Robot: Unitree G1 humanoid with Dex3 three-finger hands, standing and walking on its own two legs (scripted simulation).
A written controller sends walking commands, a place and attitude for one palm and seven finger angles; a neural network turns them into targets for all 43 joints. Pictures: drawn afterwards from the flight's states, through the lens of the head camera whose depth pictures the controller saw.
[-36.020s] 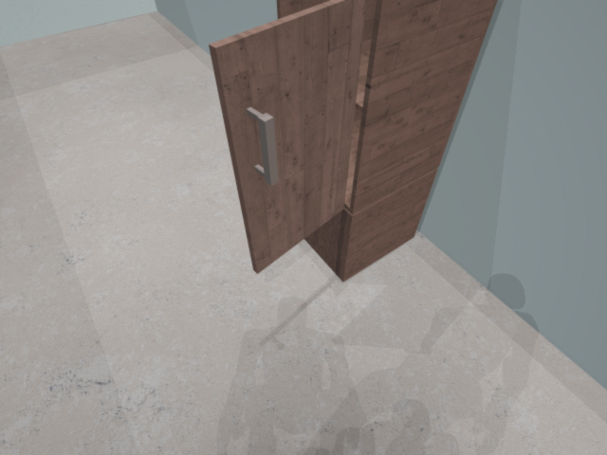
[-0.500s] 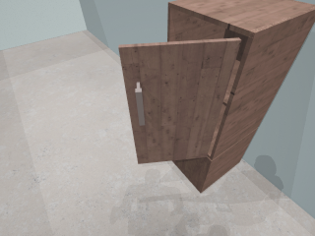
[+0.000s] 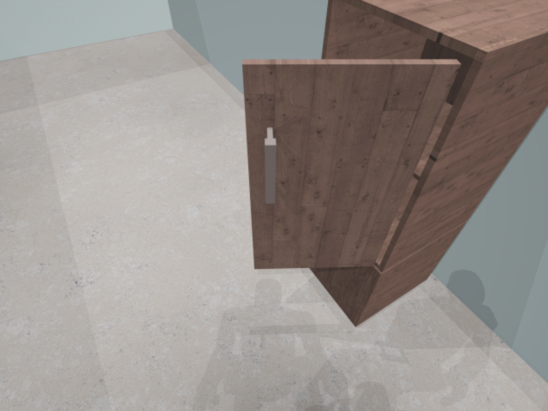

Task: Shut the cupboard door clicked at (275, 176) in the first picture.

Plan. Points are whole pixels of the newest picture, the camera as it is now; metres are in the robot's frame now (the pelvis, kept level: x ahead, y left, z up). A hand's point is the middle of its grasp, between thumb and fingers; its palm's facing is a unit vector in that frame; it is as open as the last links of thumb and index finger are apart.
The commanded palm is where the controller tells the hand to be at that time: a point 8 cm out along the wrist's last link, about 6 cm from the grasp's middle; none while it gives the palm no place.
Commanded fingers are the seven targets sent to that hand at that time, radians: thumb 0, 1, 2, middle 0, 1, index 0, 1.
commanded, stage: come to a stop and stand still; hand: left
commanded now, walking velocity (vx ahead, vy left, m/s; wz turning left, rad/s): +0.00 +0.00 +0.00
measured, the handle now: (269, 166) +0.53 +0.05 +0.06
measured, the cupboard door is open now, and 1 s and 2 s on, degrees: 61 61 61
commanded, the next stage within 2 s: look again from close up in 0.08 s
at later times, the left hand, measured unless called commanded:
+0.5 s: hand out of the picture +0.06 +0.16 -0.17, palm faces +0.00 -0.98 -0.20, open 7.4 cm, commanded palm none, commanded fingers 0.00 0.90 0.90 -0.20 -0.30 -0.20 -0.30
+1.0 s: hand out of the picture +0.14 +0.14 -0.17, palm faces +0.00 -0.98 -0.21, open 7.4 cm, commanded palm none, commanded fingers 0.00 0.90 0.90 -0.20 -0.30 -0.20 -0.30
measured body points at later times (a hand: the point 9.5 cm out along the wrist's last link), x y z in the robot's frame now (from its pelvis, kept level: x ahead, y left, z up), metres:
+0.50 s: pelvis +0.05 -0.02 +0.00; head +0.06 -0.02 +0.45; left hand +0.06 +0.21 -0.15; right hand +0.06 -0.25 -0.15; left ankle +0.05 +0.07 -0.74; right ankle +0.08 -0.15 -0.74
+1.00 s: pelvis +0.10 -0.04 +0.00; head +0.11 -0.04 +0.45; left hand +0.14 +0.19 -0.15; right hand +0.12 -0.27 -0.15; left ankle +0.05 +0.07 -0.74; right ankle +0.08 -0.15 -0.74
